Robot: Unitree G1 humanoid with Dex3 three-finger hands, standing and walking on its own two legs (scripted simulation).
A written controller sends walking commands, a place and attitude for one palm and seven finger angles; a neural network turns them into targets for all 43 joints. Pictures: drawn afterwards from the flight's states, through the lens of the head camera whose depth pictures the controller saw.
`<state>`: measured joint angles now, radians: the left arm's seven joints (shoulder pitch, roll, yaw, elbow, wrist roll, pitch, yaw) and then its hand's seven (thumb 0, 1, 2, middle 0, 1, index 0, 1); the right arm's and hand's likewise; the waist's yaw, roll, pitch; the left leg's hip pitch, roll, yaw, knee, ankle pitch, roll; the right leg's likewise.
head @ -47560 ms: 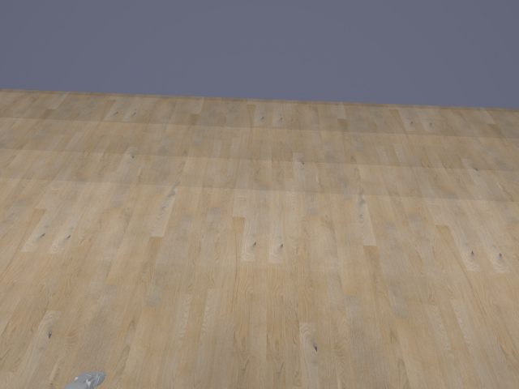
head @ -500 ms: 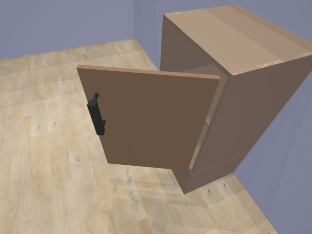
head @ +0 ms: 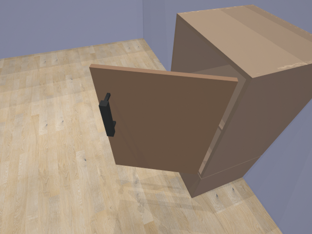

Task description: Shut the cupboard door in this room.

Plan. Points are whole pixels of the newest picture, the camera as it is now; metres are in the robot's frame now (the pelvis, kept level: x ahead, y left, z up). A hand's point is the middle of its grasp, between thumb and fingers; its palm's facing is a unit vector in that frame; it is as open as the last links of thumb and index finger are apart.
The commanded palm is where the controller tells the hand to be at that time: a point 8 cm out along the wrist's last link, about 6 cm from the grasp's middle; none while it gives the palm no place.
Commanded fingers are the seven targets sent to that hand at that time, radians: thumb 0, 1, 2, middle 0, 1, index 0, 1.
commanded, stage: look again from close up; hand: left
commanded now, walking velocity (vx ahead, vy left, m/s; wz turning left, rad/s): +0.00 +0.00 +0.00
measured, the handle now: (109, 115) +0.48 +0.20 -0.01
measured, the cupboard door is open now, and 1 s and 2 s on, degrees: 62 62 62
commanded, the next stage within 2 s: come to a stop and stand still in 0.18 s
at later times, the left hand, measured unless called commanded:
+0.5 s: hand out of the picture -0.04 +0.21 -0.17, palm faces +0.01 -0.98 -0.19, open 7.4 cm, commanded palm none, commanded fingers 0.00 0.90 0.90 -0.20 -0.30 -0.20 -0.30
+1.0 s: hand out of the picture -0.04 +0.22 -0.17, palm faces +0.03 -0.97 -0.22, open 7.4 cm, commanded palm none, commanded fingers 0.00 0.90 0.90 -0.20 -0.30 -0.20 -0.30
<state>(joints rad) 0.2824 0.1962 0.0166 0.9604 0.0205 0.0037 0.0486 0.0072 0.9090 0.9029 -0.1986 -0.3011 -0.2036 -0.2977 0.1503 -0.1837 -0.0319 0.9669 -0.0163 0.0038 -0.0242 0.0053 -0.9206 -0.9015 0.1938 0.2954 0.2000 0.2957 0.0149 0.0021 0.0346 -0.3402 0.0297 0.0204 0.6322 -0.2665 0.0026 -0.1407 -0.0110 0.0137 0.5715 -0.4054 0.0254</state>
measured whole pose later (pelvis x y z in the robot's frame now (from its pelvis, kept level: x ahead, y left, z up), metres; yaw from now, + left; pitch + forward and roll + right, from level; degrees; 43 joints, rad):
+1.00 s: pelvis -0.06 +0.03 +0.00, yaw +1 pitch -2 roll -2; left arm 0.33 0.20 0.01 0.96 0.03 0.01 0.04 0.01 0.91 0.90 -0.20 -0.30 -0.20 -0.30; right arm 0.22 -0.17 -0.04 0.95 -0.02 0.02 0.00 0.00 -0.92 -0.90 0.19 0.30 0.20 0.30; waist 0.00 0.01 0.02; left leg -0.41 0.01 0.02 0.61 -0.16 0.04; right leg -0.23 -0.03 0.02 0.59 -0.33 0.05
